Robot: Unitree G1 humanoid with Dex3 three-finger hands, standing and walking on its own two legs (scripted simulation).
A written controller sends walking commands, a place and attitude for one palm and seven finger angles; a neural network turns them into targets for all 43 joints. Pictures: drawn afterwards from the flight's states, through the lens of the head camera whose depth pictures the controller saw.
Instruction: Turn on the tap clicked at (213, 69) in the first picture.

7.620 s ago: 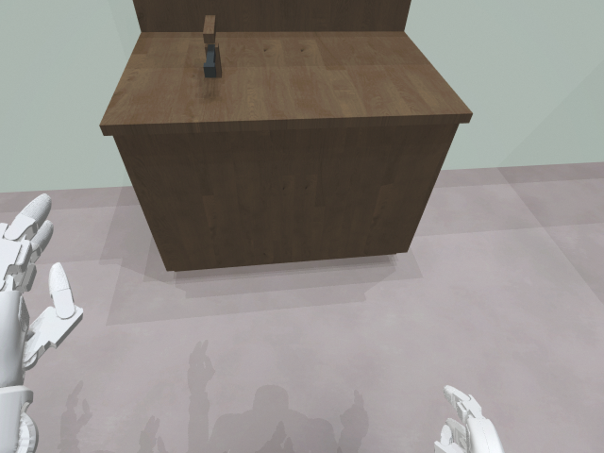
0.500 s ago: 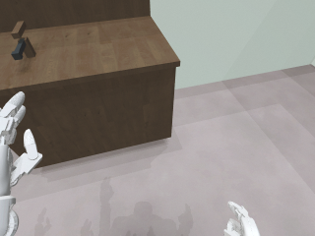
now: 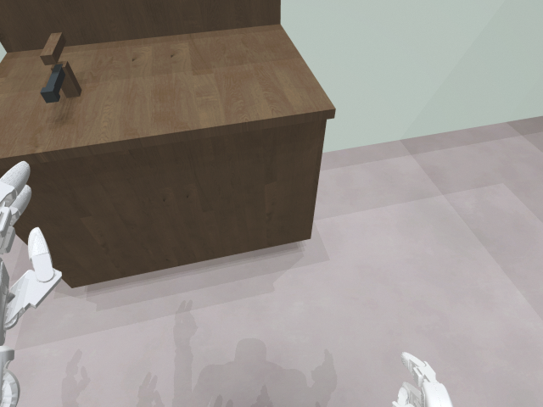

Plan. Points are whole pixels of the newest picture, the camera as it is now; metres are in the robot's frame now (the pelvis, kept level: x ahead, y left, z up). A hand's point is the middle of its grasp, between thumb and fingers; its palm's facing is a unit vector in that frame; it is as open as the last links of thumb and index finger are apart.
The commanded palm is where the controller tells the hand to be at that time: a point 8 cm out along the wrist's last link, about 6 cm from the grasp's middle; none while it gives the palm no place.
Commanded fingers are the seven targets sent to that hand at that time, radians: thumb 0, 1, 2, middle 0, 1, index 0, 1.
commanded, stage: take the last steps up to it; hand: left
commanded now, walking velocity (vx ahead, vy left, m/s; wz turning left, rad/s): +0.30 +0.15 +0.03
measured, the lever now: (50, 94) +0.76 +0.58 +0.05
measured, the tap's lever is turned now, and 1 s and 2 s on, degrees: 0 0 0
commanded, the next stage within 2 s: come to a stop and stand still in 1.64 s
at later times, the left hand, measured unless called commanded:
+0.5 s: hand (43, 201) +0.31 +0.30 +0.18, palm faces +0.42 -0.80 -0.44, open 7.4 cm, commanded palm +0.25 +0.34 +0.18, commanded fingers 0.00 0.90 0.90 -0.20 -0.30 -0.20 -0.30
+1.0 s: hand (53, 157) +0.40 +0.33 +0.17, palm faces +0.39 -0.81 -0.44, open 7.4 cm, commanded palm +0.34 +0.38 +0.18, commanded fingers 0.00 0.90 0.90 -0.20 -0.30 -0.20 -0.30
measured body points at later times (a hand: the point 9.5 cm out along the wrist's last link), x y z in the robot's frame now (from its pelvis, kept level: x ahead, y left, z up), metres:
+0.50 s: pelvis +0.09 +0.06 -0.01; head +0.13 +0.06 +0.44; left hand +0.29 +0.34 +0.20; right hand +0.27 -0.19 -0.09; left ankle +0.14 +0.18 -0.73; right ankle +0.04 -0.07 -0.69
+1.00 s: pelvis +0.19 +0.10 +0.01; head +0.23 +0.09 +0.45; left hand +0.37 +0.37 +0.20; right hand +0.35 -0.16 -0.09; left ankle +0.25 +0.25 -0.71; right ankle +0.17 -0.02 -0.73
